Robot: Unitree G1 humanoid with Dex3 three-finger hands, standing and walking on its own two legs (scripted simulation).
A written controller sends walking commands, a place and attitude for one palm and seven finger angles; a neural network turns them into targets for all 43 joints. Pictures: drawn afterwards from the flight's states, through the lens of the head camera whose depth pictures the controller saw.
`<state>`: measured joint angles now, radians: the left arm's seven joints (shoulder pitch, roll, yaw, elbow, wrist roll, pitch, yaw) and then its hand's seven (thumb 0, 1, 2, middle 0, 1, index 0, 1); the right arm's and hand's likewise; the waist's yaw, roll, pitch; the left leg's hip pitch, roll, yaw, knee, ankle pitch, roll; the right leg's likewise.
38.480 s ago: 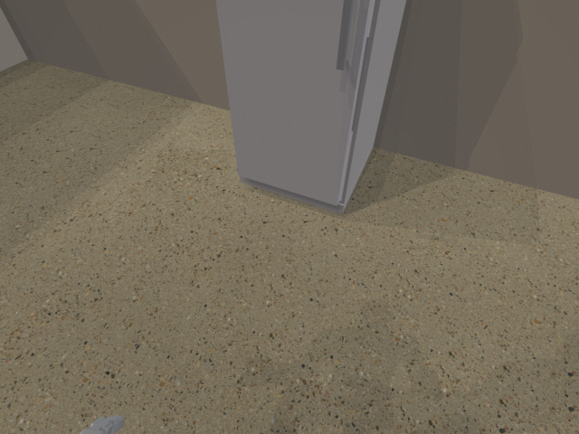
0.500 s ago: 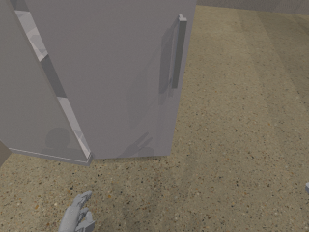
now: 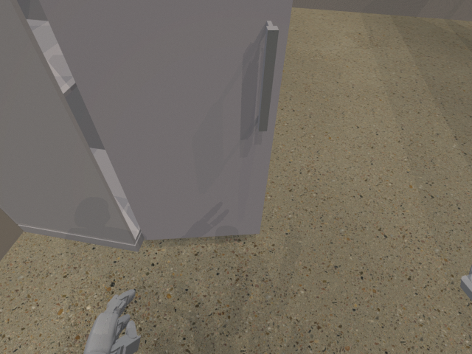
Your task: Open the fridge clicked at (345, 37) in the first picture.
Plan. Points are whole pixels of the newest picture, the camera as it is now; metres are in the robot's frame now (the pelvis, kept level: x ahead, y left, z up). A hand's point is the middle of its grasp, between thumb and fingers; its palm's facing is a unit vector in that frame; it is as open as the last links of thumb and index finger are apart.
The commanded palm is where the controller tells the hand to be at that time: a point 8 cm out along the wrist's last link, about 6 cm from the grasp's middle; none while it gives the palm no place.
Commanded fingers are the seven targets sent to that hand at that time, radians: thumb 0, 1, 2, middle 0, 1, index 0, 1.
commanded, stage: stop stepping back and stand still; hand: right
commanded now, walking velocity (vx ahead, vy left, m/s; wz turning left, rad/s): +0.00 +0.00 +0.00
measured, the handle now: (265, 81) +0.71 -0.05 +0.11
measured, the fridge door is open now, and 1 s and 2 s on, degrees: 76 76 76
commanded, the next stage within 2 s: let the arm hang, fingers relaxed in 0.06 s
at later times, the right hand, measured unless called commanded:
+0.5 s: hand out of the picture +0.04 -0.16 -0.18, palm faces -0.02 +0.98 -0.18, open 7.4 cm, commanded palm none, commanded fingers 0.00 -0.90 -0.90 0.20 0.30 0.20 0.30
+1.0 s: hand out of the picture +0.08 -0.24 -0.15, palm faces +0.04 +0.94 -0.33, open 7.4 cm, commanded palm none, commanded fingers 0.00 -0.90 -0.90 0.20 0.30 0.20 0.30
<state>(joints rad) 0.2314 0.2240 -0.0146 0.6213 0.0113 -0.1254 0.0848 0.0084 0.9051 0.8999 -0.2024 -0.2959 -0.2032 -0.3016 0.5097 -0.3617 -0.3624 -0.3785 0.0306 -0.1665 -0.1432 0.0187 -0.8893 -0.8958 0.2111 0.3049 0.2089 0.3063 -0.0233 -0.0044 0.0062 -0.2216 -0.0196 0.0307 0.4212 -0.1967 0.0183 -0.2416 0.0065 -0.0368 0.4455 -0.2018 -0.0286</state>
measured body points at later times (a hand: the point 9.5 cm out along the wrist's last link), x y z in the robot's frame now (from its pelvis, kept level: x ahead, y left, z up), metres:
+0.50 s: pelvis -0.03 +0.02 -0.02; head +0.00 +0.01 +0.43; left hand +0.05 +0.30 -0.15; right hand +0.04 -0.21 -0.16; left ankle +0.02 +0.11 -0.74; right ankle +0.02 -0.10 -0.74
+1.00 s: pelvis +0.01 +0.01 +0.00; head +0.03 +0.02 +0.45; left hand +0.07 +0.27 -0.15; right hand +0.08 -0.29 -0.13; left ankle +0.02 +0.11 -0.74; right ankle +0.02 -0.10 -0.74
